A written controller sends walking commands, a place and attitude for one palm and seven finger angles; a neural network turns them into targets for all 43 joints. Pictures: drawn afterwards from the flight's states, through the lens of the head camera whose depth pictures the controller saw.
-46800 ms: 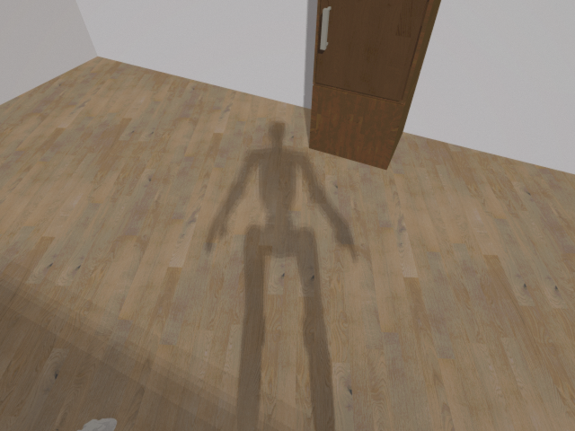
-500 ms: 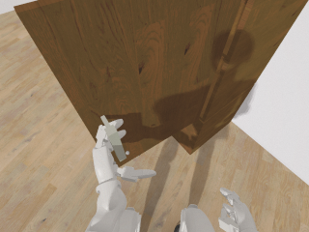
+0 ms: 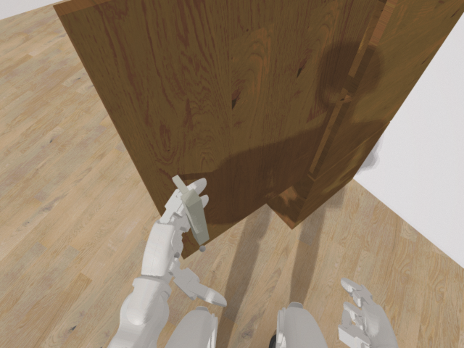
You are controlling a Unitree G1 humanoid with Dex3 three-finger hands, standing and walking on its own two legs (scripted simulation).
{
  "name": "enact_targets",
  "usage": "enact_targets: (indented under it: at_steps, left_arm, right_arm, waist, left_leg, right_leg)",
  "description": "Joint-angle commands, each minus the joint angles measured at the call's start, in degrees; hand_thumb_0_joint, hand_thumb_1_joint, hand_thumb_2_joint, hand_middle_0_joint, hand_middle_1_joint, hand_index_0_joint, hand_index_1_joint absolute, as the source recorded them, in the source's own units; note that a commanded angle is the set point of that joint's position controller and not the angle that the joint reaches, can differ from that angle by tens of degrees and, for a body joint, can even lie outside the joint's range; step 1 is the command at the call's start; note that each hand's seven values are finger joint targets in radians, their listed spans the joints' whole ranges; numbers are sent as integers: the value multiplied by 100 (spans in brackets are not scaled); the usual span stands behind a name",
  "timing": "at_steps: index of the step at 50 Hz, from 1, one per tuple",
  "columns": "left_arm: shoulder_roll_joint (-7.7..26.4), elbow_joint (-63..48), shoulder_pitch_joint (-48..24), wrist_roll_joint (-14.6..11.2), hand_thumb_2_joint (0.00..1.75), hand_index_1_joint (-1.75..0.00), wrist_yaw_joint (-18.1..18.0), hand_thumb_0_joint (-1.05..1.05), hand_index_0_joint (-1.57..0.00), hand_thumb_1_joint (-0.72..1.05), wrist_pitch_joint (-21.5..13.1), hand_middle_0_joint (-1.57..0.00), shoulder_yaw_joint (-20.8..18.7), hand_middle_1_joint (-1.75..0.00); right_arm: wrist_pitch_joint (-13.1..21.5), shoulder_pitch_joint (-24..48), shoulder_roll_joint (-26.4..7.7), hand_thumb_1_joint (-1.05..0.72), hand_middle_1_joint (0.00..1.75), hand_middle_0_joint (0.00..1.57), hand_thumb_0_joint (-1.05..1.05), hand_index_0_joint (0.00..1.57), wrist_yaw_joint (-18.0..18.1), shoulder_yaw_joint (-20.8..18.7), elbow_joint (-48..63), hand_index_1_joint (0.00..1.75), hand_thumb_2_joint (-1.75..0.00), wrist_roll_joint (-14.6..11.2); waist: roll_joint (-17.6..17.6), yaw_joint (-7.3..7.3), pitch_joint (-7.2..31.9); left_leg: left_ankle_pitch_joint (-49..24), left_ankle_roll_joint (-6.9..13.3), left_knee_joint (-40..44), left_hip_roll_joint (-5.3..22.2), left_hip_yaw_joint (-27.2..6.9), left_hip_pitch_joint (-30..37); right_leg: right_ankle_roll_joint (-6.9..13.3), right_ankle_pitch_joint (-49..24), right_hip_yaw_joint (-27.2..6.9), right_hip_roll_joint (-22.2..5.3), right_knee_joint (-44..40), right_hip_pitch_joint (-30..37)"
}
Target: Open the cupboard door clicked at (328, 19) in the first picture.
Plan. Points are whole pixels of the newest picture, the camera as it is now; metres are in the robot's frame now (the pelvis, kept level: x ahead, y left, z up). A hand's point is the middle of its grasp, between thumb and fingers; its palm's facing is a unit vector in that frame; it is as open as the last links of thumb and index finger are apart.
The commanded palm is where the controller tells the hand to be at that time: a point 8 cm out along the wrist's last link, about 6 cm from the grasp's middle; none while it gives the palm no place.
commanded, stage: slide the hand sideways off the handle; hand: left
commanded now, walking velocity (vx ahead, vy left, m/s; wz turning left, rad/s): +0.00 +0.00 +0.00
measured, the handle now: (190, 212) +0.33 +0.10 +0.03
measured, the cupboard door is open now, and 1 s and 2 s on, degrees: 87 87 87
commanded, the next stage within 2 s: draw the hand back to the body in 0.86 s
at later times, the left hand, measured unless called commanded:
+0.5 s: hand (181, 271) +0.24 +0.10 +0.03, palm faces -0.09 -1.00 -0.03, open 15.9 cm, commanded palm +0.21 +0.17 +0.03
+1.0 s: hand (145, 291) +0.20 +0.14 +0.03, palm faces -0.07 -1.00 -0.03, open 16.2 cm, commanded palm +0.18 +0.20 +0.04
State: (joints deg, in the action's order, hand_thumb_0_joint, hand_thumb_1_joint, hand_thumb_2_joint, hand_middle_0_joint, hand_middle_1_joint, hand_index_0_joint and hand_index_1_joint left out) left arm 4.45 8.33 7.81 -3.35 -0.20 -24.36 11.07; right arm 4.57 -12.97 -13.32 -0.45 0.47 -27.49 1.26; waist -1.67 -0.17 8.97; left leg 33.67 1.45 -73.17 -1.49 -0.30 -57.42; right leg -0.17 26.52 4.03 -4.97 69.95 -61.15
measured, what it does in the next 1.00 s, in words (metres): stands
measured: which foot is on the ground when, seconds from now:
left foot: down 0.00-1.00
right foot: down 0.00-1.00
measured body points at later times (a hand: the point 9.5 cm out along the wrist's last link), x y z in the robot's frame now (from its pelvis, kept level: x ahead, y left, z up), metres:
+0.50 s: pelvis +0.02 -0.02 -0.01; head +0.11 -0.02 +0.43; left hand +0.24 +0.15 +0.03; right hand +0.22 -0.24 -0.09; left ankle +0.02 +0.10 -0.63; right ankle +0.07 -0.13 -0.63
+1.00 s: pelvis +0.01 -0.03 -0.02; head +0.09 -0.02 +0.42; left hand +0.20 +0.20 +0.03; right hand +0.21 -0.26 -0.10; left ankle +0.02 +0.10 -0.63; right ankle +0.07 -0.13 -0.63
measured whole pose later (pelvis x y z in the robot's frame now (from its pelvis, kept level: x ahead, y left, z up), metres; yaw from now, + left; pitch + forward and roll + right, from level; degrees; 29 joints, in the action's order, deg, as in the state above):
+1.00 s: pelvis +0.01 -0.03 -0.02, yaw -1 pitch +20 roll -2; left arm 12.6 -6.4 29.0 -16.2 18.3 -24.8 -7.0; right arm 6.4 -11.7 -13.6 3.7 -0.8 -25.7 -0.8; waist -1.3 -1.2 11.1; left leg 38.0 -1.2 -80.5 1.0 -3.0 -62.3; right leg 2.3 30.5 6.5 -2.7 76.7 -66.0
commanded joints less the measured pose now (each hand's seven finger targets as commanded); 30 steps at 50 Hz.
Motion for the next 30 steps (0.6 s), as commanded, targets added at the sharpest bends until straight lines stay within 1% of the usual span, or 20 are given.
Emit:
enact_targets:
  at_steps: [1,2,4,5,7,9,10,13,14,16,17,18,20,21,22,24,25,26,27,30]
  left_arm:
    - [-46,-1590,-173,144,30,-30,-195,0,-15,-50,-282,-15,-46,-30]
    - [21,-1586,-30,155,30,-30,-223,0,-15,-50,-268,-15,-134,-30]
    - [118,-1602,53,161,30,-30,-265,0,-15,-50,-230,-15,-277,-30]
    - [235,-1658,97,179,30,-30,-288,0,-15,-50,-227,-15,-402,-30]
    - [229,-1645,488,145,30,-30,-265,0,-15,-50,-183,-15,-493,-30]
    - [235,-1899,768,79,30,-30,-211,0,-15,-50,-173,-15,-550,-30]
    - [326,-1928,1035,42,30,-30,-193,0,-15,-50,-139,-15,-672,-30]
    - [298,-2149,1212,-18,30,-30,-114,0,-15,-50,-150,-15,-651,-30]
    - [320,-2221,1196,-50,30,-30,-80,0,-15,-50,-175,-15,-665,-30]
    - [570,-2418,1335,-101,30,-30,-10,0,-15,-50,-310,-15,-934,-30]
    - [582,-2375,1561,-148,30,-30,53,0,-15,-50,-359,-15,-1002,-30]
    - [545,-2397,1586,-189,30,-30,132,0,-15,-50,-399,-15,-959,-30]
    - [697,-2537,1649,-295,30,-30,280,0,-15,-50,-507,-15,-1136,-30]
    - [636,-2550,1791,-364,30,-30,371,0,-15,-50,-547,-15,-1120,-30]
    - [705,-2560,1905,-443,30,-30,453,0,-15,-50,-567,-15,-1211,-30]
    - [807,-2663,1950,-553,30,-30,626,0,-15,-50,-593,-15,-1323,-30]
    - [812,-2738,2043,-617,30,-30,700,0,-15,-50,-584,-15,-1343,-30]
    - [870,-2637,2166,-658,30,-30,771,0,-15,-50,-555,-15,-1442,-30]
    - [929,-2640,2137,-714,30,-30,841,0,-15,-50,-543,-15,-1526,-30]
    - [1114,-2683,2120,-849,30,-30,1023,0,-15,-50,-504,-15,-1774,-30]
  right_arm:
    - [260,309,-628,-90,30,20,0,20,21,-231,1107,30,-90,-5]
    - [232,267,-616,-90,30,20,0,20,15,-225,1112,30,-90,-4]
    - [176,252,-616,-90,30,20,0,20,19,-209,1148,30,-90,-2]
    - [165,255,-621,-90,30,20,0,20,35,-214,1183,30,-90,-5]
    - [122,216,-583,-90,30,20,0,20,34,-207,1216,30,-90,-8]
    - [99,194,-558,-90,30,20,0,20,32,-220,1274,30,-90,-18]
    - [84,200,-561,-90,30,20,0,20,40,-220,1322,30,-90,-27]
    - [64,194,-536,-90,30,20,0,20,57,-219,1341,30,-90,-38]
    - [81,166,-530,-90,30,20,0,20,72,-221,1337,30,-90,-36]
    - [125,169,-528,-90,30,20,0,20,120,-243,1302,30,-90,-20]
    - [137,153,-515,-90,30,20,0,20,134,-245,1284,30,-90,-28]
    - [160,161,-514,-90,30,20,0,20,144,-247,1277,30,-90,-30]
    - [208,178,-527,-90,30,20,0,20,182,-272,1240,30,-90,-41]
    - [233,171,-521,-90,30,20,0,20,186,-281,1224,30,-90,-39]
    - [252,176,-519,-90,30,20,0,20,197,-296,1212,30,-90,-49]
    - [270,185,-548,-90,30,20,0,20,221,-319,1202,30,-90,-71]
    - [279,218,-543,-90,30,20,0,20,236,-325,1227,30,-90,-71]
    - [275,216,-536,-90,30,20,0,20,249,-346,1202,30,-90,-91]
    - [267,194,-545,-90,30,20,0,20,264,-350,1191,30,-90,-97]
    - [280,242,-554,-90,30,20,0,20,330,-372,1179,30,-90,-132]
  waist:
    - [310,21,1554]
    - [255,17,1469]
    - [372,33,1304]
    - [347,-14,1331]
    - [297,-69,1341]
    - [279,-103,1537]
    - [284,-154,1565]
    - [303,-69,1430]
    - [435,-4,1390]
    - [394,-51,1582]
    - [371,-66,1549]
    - [331,-10,1480]
    - [278,-31,1568]
    - [319,-23,1659]
    - [251,-39,1691]
    - [262,-16,1696]
    - [186,-48,1735]
    - [216,-41,1676]
    - [360,-13,1689]
    - [326,-23,1658]
  left_leg:
    - [-850,-145,1361,-31,-318,485]
    - [-802,-154,1347,-32,-293,448]
    - [-616,-148,1342,-35,-288,327]
    - [-662,-147,1340,-44,-308,269]
    - [-798,-154,1314,-46,-250,311]
    - [-1078,-158,1259,-47,-204,398]
    - [-1207,-157,1257,-49,-212,365]
    - [-1246,-162,1178,-34,-173,339]
    - [-1202,-141,1115,-33,-164,285]
    - [-1357,-128,983,-38,-144,228]
    - [-1361,-140,967,-42,-130,203]
    - [-1355,-135,917,-41,-115,167]
    - [-1493,-126,821,-51,-137,108]
    - [-1538,-125,763,-49,-114,124]
    - [-1555,-131,720,-48,-97,103]
    - [-1536,-133,670,-45,-100,66]
    - [-1603,-116,648,-58,-108,4]
    - [-1559,-122,591,-51,-72,-26]
    - [-1489,-115,558,-46,-74,-102]
    - [-1384,-98,438,-44,-63,-279]
  right_leg:
    - [279,-262,-5,334,-717,1361]
    - [279,-232,-26,345,-732,1330]
    - [267,-82,-34,364,-767,1295]
    - [288,-97,-37,374,-725,1358]
    - [286,-215,-57,385,-749,1421]
    - [280,-512,-63,398,-714,1579]
    - [294,-625,-55,416,-687,1670]
    - [260,-765,-72,411,-685,1629]
    - [238,-771,-88,419,-710,1620]
    - [241,-988,-156,418,-639,1735]
    - [245,-1015,-160,421,-627,1742]
    - [231,-1047,-168,419,-634,1696]
    - [252,-1175,-194,438,-553,1754]
    - [229,-1272,-204,426,-536,1763]
    - [222,-1316,-225,424,-526,1775]
    - [212,-1296,-229,429,-503,1754]
    - [230,-1323,-245,435,-488,1830]
    - [205,-1318,-292,427,-524,1798]
    - [188,-1247,-318,422,-554,1850]
    - [194,-1018,-472,412,-633,1891]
